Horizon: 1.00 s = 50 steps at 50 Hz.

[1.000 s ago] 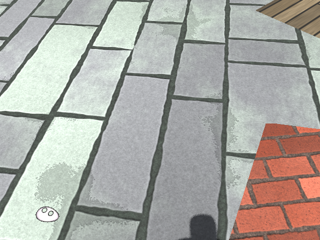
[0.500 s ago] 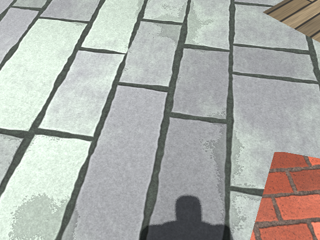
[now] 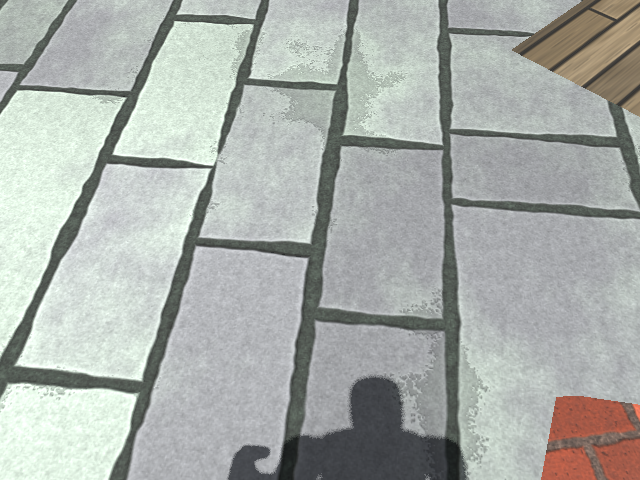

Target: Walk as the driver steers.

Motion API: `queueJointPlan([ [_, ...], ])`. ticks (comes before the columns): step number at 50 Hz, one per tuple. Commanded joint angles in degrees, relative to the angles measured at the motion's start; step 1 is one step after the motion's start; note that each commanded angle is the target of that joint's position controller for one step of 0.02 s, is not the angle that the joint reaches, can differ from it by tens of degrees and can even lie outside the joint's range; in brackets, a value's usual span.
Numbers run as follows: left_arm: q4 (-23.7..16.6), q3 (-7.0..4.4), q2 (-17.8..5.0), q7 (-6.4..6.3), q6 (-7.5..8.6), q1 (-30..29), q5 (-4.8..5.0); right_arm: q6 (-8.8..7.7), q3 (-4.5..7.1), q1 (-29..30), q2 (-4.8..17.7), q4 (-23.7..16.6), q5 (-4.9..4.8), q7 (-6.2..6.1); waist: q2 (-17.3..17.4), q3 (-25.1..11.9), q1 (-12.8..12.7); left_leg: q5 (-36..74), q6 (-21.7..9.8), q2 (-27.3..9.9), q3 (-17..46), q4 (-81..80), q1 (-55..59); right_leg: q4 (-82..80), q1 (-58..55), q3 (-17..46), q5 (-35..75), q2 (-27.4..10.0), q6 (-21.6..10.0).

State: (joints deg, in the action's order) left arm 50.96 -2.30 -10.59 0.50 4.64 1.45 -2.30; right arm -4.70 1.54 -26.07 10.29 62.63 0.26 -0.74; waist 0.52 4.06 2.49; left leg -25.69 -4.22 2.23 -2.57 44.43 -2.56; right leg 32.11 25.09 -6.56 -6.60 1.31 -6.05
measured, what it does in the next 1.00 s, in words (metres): walks ahead: left foot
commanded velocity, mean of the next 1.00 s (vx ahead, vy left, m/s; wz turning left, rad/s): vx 0.50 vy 0.00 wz -0.20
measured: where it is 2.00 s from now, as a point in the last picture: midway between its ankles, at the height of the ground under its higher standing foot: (398, 244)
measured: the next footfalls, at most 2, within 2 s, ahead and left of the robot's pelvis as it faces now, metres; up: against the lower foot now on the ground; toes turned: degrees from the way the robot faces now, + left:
left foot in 0.50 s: +0.44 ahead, +0.10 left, +0.00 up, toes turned +4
right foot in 1.04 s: +0.69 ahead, -0.09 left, +0.00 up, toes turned -22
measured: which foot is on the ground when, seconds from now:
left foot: up 0.00-0.48, down 0.50-1.00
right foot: down 0.00-0.52, up 0.54-1.00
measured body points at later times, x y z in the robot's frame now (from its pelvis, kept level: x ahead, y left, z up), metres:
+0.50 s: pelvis +0.28 +0.02 +0.00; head +0.31 +0.03 +0.45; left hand +0.18 +0.25 -0.14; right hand +0.48 -0.20 -0.11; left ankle +0.40 +0.10 -0.72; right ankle +0.10 -0.07 -0.72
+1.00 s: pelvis +0.54 +0.01 +0.01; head +0.57 +0.00 +0.46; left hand +0.76 +0.18 -0.12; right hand +0.43 -0.21 -0.14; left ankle +0.40 +0.10 -0.72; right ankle +0.65 -0.10 -0.70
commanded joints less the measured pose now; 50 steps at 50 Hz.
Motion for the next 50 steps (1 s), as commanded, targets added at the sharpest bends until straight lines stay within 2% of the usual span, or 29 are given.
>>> queueJointPlan([
  [1,3.7,-3.60,-11.7,-0.14,-0.87,17.9,1.58,-0.64,1.97,0.3,7.3,-5.0,0.16,0.29,-4.4,-11.0,-6.1,2.1,-1.7,-2.2,6.0,33.2,-33.9,-16.6,-34.1,35.8,-9.9,-22.8,-12.3],
  [2,3.1,-2.60,-7.7,0.13,-0.48,13.9,1.60,-0.93,1.82,3.6,6.5,-5.9,0.48,0.53,-1.6,-5.5,-5.0,6.3,-1.6,-4.4,5.8,29.9,-33.1,-19.3,-26.0,29.4,-6.9,-20.4,-10.5],
  [3,3.4,-1.97,-5.6,0.05,-0.06,12.6,1.43,-0.59,1.92,4.6,5.4,-5.9,0.84,0.69,-1.4,-2.6,-3.2,8.3,-1.5,-6.0,5.6,26.4,-30.9,-21.0,-20.7,24.3,-3.9,-17.6,-8.2],
  [4,4.2,-1.25,-3.6,-0.19,0.25,12.5,1.61,0.26,1.82,3.7,4.3,-5.8,1.65,1.00,-1.9,-1.5,-1.4,9.6,-0.9,-7.0,5.3,23.6,-27.8,-22.4,-16.5,19.8,-1.2,-14.8,-6.0],
  [5,5.0,-1.15,-3.8,-0.35,0.69,13.9,1.51,0.98,1.69,2.4,3.2,-5.5,1.98,1.39,-3.7,-1.9,-0.7,9.8,-0.3,-7.1,4.8,22.2,-25.8,-22.8,-14.8,18.1,2.0,-14.5,-6.2],
  [6,5.9,-1.17,-4.1,-0.42,1.19,15.8,1.49,1.47,1.70,2.8,3.0,-5.7,2.15,1.62,-3.2,-1.6,-0.5,10.3,0.2,-7.2,4.1,21.5,-26.0,-23.0,-14.6,16.6,6.0,-13.8,-6.4],
  [9,7.0,-1.47,-6.4,-0.54,1.73,19.1,1.57,2.33,1.85,9.3,3.5,-8.3,2.12,2.08,-3.1,0.1,-0.6,15.4,1.9,-8.4,2.4,16.1,-31.4,-25.0,-15.5,13.0,8.8,-12.5,-6.4],
  [11,7.4,-1.23,-6.2,-0.47,1.61,21.2,1.61,2.42,1.76,14.9,3.8,-10.3,1.83,2.25,-3.3,1.1,-1.8,19.5,2.7,-8.8,1.2,10.2,-34.2,-25.6,-17.0,11.3,11.2,-11.4,-5.9],
  [14,8.0,-0.91,-6.1,-0.50,1.57,23.9,1.65,2.22,1.12,21.7,3.0,-12.6,1.21,2.40,-3.8,1.5,-3.6,24.4,3.1,-7.7,-0.6,-0.2,-33.2,-25.5,-19.1,9.1,15.1,-10.3,-5.0],
  [19,9.8,-0.91,-6.7,-1.19,1.26,28.8,1.11,1.77,0.89,28.7,3.7,-15.3,1.00,2.20,-4.4,2.2,-5.7,24.2,1.3,-5.8,-1.9,-9.1,-33.5,-23.2,-28.5,8.9,20.6,-13.0,-5.2],
  [21,10.1,-1.13,-7.3,-1.61,1.04,28.3,0.77,1.32,1.18,28.7,4.4,-15.9,1.03,2.09,-4.5,2.1,-4.8,20.4,-0.3,-4.9,-1.9,-11.5,-31.9,-20.4,-31.7,8.7,26.3,-14.4,-4.9],
  [22,10.0,-1.25,-7.7,-1.77,0.98,27.3,0.67,1.02,1.44,26.7,4.8,-15.5,1.03,1.91,-4.7,1.2,-3.5,18.1,-1.3,-3.6,-2.4,-12.8,-28.3,-17.4,-32.1,7.9,32.9,-14.4,-4.3],
  [23,10.0,-1.41,-8.3,-1.86,0.89,26.5,0.60,0.71,1.91,22.5,5.5,-14.2,1.09,1.56,-5.1,-1.0,-1.6,16.1,-2.3,-1.8,-3.1,-14.0,-22.5,-12.4,-32.0,7.2,40.4,-14.1,-3.5],
  [24,10.0,-1.36,-8.1,-1.71,0.65,25.8,0.86,0.16,2.60,14.4,6.5,-11.5,1.36,1.10,-3.7,-5.0,1.8,17.7,-3.6,-0.2,-3.7,-17.8,-12.3,-2.9,-29.8,6.3,42.7,-12.4,-2.6],
  [25,9.0,-0.94,-7.2,-1.47,0.66,25.1,1.39,-0.55,3.70,4.0,9.3,-8.7,2.46,0.47,-1.5,-11.0,5.6,18.0,-5.7,-5.4,1.9,-18.5,3.2,10.2,-20.2,5.3,31.7,-10.0,-1.6],
  [26,7.0,0.42,-1.4,-0.78,0.61,30.6,3.96,-0.70,5.40,-3.3,16.1,-8.2,3.96,0.08,10.1,-20.7,4.8,12.2,-12.3,-24.2,27.1,-21.0,22.7,32.7,0.2,1.4,0.5,-1.8,1.2],
  [27,8.0,-0.97,-5.6,-1.01,0.30,30.2,3.00,0.37,5.37,-0.6,14.9,-8.6,2.04,0.61,7.8,-22.1,4.1,8.9,-14.0,-28.0,39.7,-28.5,20.1,42.2,7.3,7.3,-22.9,2.0,0.7],
  [28,6.7,-1.67,-7.0,-1.04,-0.10,24.8,2.13,0.62,4.43,6.6,11.8,-9.6,1.05,0.77,3.4,-12.0,1.3,4.5,-11.6,-25.4,30.2,-29.8,10.9,43.3,10.3,9.7,-17.9,-2.2,0.1],
  [29,6.0,-1.48,-5.8,-0.70,0.02,21.7,1.87,0.22,3.32,11.3,7.8,-10.4,0.91,1.02,1.4,-5.9,0.0,6.1,-9.4,-22.9,23.0,-32.9,2.2,40.1,9.5,9.7,-13.3,-4.5,0.1],
  [30,6.1,-1.56,-4.6,-0.51,-0.41,21.0,1.61,-0.24,2.72,12.8,5.7,-10.2,1.00,0.96,1.7,-2.6,-1.5,9.5,-6.7,-20.2,17.0,-34.8,-3.1,37.1,7.4,9.4,-11.0,-5.9,0.2],
  [31,6.3,-1.62,-3.8,-0.15,-1.28,21.9,0.76,-0.62,2.21,12.8,4.2,-9.4,0.70,0.61,2.7,-1.1,-3.1,12.7,-4.4,-17.7,11.9,-36.0,-6.8,35.1,5.1,9.4,-9.5,-6.8,0.6],
  [32,6.5,-1.58,-2.7,0.26,-2.10,23.0,0.41,-1.10,2.13,11.8,4.2,-8.9,0.72,0.39,4.1,-1.3,-3.7,15.7,-4.2,-17.6,9.4,-36.3,-8.4,34.7,3.4,9.0,-8.7,-6.9,1.0],
  [33,6.1,-1.67,-2.5,0.49,-2.68,22.4,0.35,-1.66,2.15,10.2,4.3,-8.4,0.64,0.30,3.3,-1.2,-4.0,19.4,-4.1,-17.1,7.5,-36.6,-8.3,34.8,4.0,8.7,-7.7,-6.9,1.3],
  [36,3.7,-1.87,-2.4,1.06,-3.71,17.0,0.53,-2.48,2.48,7.4,5.9,-7.6,0.57,0.05,2.8,-0.1,-4.2,25.7,-3.6,-16.2,1.5,-37.2,-6.1,32.2,10.2,7.7,-2.0,-7.6,2.0],
  [41,-0.6,-1.19,-1.8,1.93,-3.57,6.4,0.86,-2.48,2.05,3.8,5.6,-6.6,0.63,-0.38,2.9,1.8,-2.5,33.8,-2.3,-14.3,-5.8,-36.8,-3.1,17.6,12.9,4.2,6.9,-6.7,2.7],
  [45,-3.7,-0.51,-1.6,2.32,-3.43,-0.5,0.59,-2.03,2.25,-0.4,7.0,-5.2,0.71,-1.17,2.9,2.5,-0.5,41.7,-2.2,-16.2,-9.0,-35.2,3.6,7.5,11.4,-0.4,6.8,-5.0,1.2],
  [46,-4.3,-0.56,-1.9,2.37,-3.37,-1.2,0.48,-1.74,2.31,-1.1,7.2,-4.9,0.79,-1.37,3.0,2.5,-0.5,45.1,-2.1,-16.8,-9.8,-33.8,5.8,6.1,11.0,-1.2,5.2,-4.4,0.5],
  [48,-4.5,-0.95,-2.8,2.29,-3.37,0.0,0.36,-1.16,2.55,-0.8,8.3,-4.8,0.97,-1.78,4.1,1.0,-1.9,59.5,-1.8,-17.5,-11.7,-28.6,9.0,4.6,7.4,-2.9,0.4,-1.9,-1.7],
  [50,-3.3,-1.75,-4.3,1.93,-3.45,5.2,0.23,-0.36,3.09,0.3,10.0,-5.3,1.24,-2.08,5.9,-2.3,-4.5,72.8,-1.9,-18.1,-13.0,-18.7,10.8,4.2,1.2,-4.4,-6.0,1.7,-4.3],
])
